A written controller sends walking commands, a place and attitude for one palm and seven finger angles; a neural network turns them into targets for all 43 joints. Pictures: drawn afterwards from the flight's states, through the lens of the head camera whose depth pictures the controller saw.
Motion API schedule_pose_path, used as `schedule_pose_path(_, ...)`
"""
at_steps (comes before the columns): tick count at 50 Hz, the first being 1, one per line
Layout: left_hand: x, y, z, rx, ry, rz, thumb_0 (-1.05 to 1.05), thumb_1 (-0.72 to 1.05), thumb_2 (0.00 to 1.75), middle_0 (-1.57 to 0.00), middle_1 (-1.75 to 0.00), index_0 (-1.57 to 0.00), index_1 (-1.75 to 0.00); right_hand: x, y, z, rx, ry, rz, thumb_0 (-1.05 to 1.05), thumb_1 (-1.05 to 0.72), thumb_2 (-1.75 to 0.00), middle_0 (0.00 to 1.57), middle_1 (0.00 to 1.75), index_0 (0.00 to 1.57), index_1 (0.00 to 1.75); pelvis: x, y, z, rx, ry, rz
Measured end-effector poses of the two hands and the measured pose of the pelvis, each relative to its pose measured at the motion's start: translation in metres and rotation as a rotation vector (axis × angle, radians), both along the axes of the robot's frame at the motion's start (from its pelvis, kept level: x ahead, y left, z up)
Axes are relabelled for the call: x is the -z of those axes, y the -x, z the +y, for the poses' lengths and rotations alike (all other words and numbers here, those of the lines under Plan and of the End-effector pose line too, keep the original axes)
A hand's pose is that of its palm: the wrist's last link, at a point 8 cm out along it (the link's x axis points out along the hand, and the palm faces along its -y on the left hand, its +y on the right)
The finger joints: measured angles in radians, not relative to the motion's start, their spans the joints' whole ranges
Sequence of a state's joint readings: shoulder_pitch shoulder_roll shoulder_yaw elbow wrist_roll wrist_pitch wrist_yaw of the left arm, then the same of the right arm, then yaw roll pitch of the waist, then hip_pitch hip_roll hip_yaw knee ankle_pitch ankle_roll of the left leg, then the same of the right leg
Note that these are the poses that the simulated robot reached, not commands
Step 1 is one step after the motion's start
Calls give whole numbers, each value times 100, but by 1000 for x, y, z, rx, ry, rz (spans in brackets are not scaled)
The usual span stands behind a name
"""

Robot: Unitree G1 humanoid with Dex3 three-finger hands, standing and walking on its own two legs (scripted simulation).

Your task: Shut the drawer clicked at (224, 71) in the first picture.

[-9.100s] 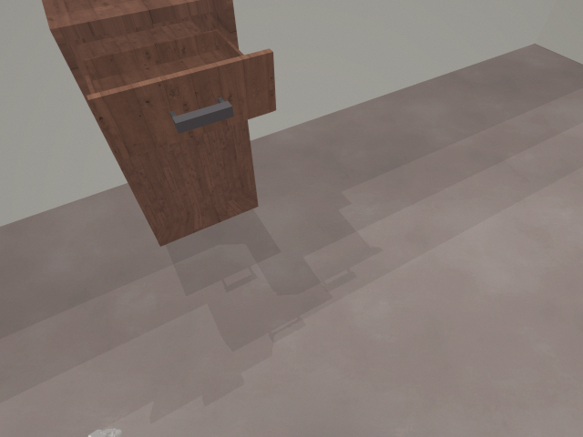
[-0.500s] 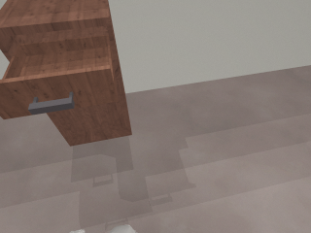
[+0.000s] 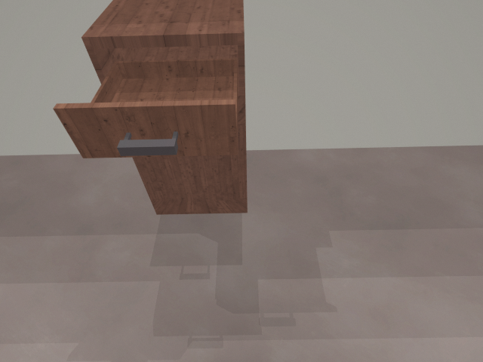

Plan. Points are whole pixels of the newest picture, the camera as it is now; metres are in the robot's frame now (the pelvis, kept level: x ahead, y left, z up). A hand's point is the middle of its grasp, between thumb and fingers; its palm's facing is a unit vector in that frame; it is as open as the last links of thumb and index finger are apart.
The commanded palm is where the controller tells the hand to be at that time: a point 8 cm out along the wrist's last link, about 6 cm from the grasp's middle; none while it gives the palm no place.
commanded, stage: take the last steps up to it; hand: left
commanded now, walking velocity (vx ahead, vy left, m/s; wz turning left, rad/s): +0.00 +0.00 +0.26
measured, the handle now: (150, 141) +0.59 +0.26 +0.01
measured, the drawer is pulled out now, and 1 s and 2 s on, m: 0.30 0.30 0.30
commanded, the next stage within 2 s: come to a stop and stand still in 1.18 s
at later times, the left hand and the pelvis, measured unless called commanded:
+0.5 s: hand out of the picture -0.06 +0.22 -0.17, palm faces +0.16 -0.98 -0.16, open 7.4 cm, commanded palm none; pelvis +0.02 +0.05 +0.01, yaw +4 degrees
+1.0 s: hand (165, 288) +0.29 +0.19 -0.16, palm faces +0.05 -0.98 -0.19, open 7.4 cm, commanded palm none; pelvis +0.18 +0.02 -0.01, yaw +4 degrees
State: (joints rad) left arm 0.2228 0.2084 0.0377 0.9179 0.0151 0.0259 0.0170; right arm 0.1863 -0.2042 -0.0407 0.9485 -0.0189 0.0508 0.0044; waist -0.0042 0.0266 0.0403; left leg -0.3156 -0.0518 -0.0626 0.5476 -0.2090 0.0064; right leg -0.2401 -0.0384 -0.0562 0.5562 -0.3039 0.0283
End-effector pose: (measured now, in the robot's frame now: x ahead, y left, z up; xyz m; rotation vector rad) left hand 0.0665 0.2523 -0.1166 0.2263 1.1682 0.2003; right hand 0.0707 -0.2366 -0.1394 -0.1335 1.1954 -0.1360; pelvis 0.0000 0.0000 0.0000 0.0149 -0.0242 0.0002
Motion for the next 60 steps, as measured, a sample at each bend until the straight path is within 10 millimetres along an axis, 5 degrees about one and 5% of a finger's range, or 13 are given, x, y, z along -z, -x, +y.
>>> schedule_pose_path(13, 0, 85, -26, -131, 78, 97, 1, 90, 90, -20, -29, -20, -30, -9, 24, -7, -60, 14, 116, 0, -91, -90, 20, 30, 20, 30, -14, 6, 1, -83, 0, -9)
schedule_pose_path(20, 21, 141, -4, -226, 145, 250, 1, 90, 90, -20, -30, -20, -30, -17, -2, 28, -121, 63, 74, 1, -91, -90, 19, 30, 19, 30, -8, -5, 34, -102, 29, 5)
schedule_pose_path(23, 29, 149, 10, -219, 159, 330, 1, 90, 90, -20, -29, -20, -30, -18, -6, 48, -99, 67, 36, 0, -91, -90, 19, 30, 19, 30, -5, -13, 47, -83, 25, -8)
schedule_pose_path(27, 22, 119, 29, -178, 156, 323, 1, 91, 90, -19, -29, -20, -30, -21, 12, 70, -53, 46, 67, 0, -91, -90, 20, 30, 20, 30, -13, -28, 58, -78, 33, -16)
schedule_pose_path(35, 11, -4, 49, -114, 117, 119, 1, 91, 90, -19, -29, -20, -30, -15, 58, 99, 20, -23, 278, 0, -91, -90, 20, 30, 20, 30, -17, -66, 63, -75, 15, -15)
schedule_pose_path(40, 7, -92, 38, -40, 104, 30, 1, 91, 90, -19, -29, -19, -30, -12, 67, 99, 81, -51, 377, 0, -91, -90, 20, 30, 20, 30, -12, -99, 55, -63, 3, -9)
schedule_pose_path(45, 8, -181, 12, 39, 95, -57, 1, 91, 90, -19, -29, -19, -30, -2, 52, 83, 121, -65, 457, 0, -91, -90, 20, 30, 20, 30, 1, -144, 37, -53, 6, -4)
schedule_pose_path(49, 15, -216, -5, 26, 87, -128, 1, 91, 90, -19, -29, -20, -30, 14, 11, 56, 105, -58, 464, 0, -91, -90, 20, 30, 20, 30, 13, -173, 20, -67, 7, -18)
schedule_pose_path(55, 7, -200, -5, -79, 61, -53, -2, 94, 90, -20, -29, -20, -30, 9, -112, 23, 21, 0, 242, 1, -91, -90, 20, 30, 19, 30, -1, -202, 14, -83, 22, -24)
schedule_pose_path(60, 8, -184, 6, -103, 59, 42, -2, 94, 90, -20, -29, -20, -30, -7, -207, 23, -40, 15, 52, 0, -92, -90, 19, 30, 19, 30, -8, -226, 17, -82, 26, -18)
